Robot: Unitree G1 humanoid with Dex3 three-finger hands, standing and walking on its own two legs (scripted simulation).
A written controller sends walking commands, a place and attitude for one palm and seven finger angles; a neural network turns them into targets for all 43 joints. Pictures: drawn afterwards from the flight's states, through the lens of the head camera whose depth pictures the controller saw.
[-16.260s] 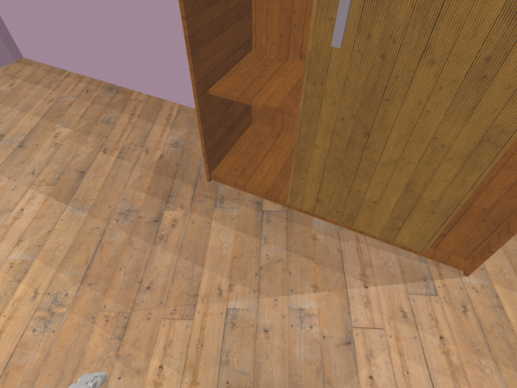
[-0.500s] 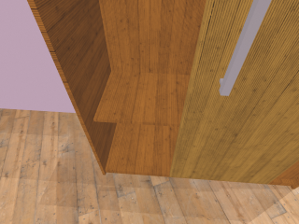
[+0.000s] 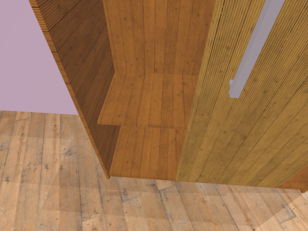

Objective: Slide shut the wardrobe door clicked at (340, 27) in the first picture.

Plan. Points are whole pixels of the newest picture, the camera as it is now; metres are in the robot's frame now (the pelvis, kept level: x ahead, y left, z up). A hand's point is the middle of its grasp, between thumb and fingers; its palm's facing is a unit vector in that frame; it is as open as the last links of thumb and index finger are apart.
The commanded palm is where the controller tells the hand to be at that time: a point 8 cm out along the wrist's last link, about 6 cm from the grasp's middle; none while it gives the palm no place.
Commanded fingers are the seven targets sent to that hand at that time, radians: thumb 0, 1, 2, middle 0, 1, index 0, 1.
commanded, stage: look again from close up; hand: right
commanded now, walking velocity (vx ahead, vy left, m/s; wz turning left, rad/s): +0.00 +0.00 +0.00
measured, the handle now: (249, 48) +0.52 -0.22 +0.23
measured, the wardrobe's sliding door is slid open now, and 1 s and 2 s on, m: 0.45 0.45 0.45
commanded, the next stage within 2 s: raise the hand with hooked fingers in 0.08 s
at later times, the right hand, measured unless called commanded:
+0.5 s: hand (221, 198) +0.20 -0.13 +0.05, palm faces -0.02 +1.00 +0.03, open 8.0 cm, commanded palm +0.12 -0.22 -0.01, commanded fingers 0.00 -0.50 -0.73 0.23 0.56 0.23 0.56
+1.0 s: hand (262, 194) +0.20 -0.21 +0.08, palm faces +0.03 +1.00 -0.08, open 11.0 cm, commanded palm +0.15 -0.27 +0.09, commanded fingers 0.00 0.08 -0.48 0.27 0.93 0.27 0.93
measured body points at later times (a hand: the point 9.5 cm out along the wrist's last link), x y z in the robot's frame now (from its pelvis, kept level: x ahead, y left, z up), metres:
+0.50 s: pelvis -0.02 -0.01 -0.04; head -0.02 +0.01 +0.41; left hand +0.17 +0.26 -0.08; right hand +0.19 -0.19 +0.05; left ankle +0.00 +0.09 -0.74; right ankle -0.02 -0.13 -0.74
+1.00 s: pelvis -0.03 -0.01 -0.03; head -0.03 +0.00 +0.42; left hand +0.14 +0.20 -0.11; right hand +0.19 -0.26 +0.09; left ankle +0.00 +0.09 -0.74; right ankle -0.02 -0.13 -0.74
